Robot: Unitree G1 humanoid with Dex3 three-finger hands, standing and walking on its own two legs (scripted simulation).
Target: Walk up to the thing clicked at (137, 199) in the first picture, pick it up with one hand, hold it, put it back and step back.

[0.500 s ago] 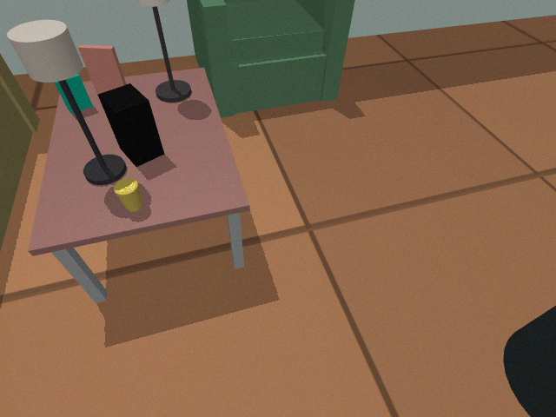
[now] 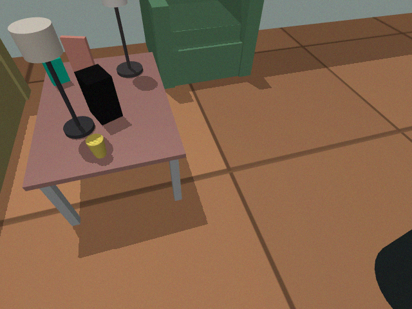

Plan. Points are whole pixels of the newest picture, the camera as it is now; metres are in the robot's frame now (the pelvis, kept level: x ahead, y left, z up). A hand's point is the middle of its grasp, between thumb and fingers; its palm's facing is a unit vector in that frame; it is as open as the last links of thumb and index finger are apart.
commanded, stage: stand
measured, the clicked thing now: (97, 147) +0.76 +0.46 -0.31
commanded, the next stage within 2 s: walk up in 0.62 s
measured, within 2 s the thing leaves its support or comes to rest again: neither
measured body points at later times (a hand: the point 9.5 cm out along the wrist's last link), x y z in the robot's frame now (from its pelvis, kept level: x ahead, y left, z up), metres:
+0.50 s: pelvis +0.00 +0.00 +0.00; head +0.01 +0.00 +0.45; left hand +0.08 +0.30 -0.13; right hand +0.08 -0.30 -0.13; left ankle +0.00 +0.12 -0.75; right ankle +0.00 -0.12 -0.75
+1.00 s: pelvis +0.01 +0.09 -0.04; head +0.04 +0.10 +0.41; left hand +0.00 +0.47 -0.13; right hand +0.17 -0.23 -0.14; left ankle +0.04 +0.26 -0.75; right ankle +0.00 -0.11 -0.73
